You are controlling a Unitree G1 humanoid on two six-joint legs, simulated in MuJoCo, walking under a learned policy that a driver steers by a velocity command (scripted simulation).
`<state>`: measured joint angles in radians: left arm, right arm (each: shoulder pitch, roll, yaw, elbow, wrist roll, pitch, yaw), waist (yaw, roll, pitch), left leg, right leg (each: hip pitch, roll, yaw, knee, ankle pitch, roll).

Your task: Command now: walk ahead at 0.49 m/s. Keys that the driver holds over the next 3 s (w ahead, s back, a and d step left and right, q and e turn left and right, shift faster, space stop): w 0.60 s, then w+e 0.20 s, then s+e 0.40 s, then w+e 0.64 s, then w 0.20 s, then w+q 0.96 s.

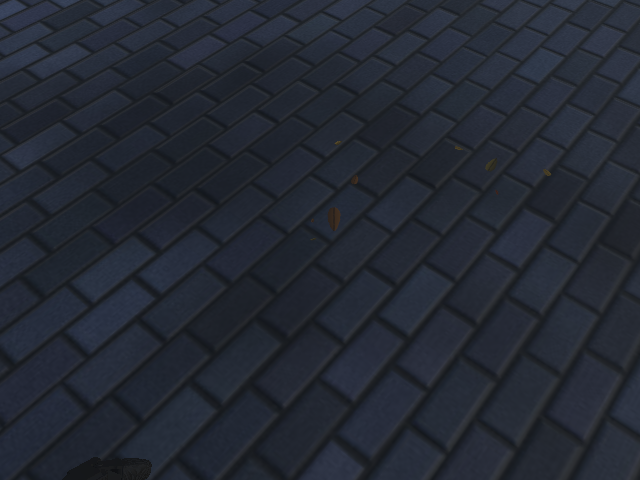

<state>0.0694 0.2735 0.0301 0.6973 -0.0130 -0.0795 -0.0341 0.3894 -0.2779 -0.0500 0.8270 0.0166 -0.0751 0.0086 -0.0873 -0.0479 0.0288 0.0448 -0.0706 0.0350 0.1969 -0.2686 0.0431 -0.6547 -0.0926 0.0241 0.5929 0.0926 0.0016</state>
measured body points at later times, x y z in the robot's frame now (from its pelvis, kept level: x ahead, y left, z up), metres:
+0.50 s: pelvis +0.29 -0.04 +0.01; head +0.31 -0.04 +0.45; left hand +0.31 +0.25 -0.12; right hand +0.49 -0.28 -0.09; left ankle +0.47 +0.13 -0.69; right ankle +0.23 -0.13 -0.74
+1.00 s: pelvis +0.55 +0.02 +0.00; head +0.59 +0.02 +0.45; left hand +0.74 +0.26 -0.10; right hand +0.58 -0.26 -0.12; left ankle +0.51 +0.11 -0.74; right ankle +0.68 -0.14 -0.69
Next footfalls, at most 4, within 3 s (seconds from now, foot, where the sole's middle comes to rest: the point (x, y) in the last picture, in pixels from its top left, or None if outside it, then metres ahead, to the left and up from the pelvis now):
0.12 right None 0.26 -0.13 -0.78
0.64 left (253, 446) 0.55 0.11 -0.78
1.10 right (348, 358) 0.74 -0.11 -0.78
1.48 left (246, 375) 0.71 0.12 -0.78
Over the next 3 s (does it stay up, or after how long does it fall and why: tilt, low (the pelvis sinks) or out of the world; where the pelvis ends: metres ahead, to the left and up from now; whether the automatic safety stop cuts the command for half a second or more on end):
stays up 1.21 -0.50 -0.02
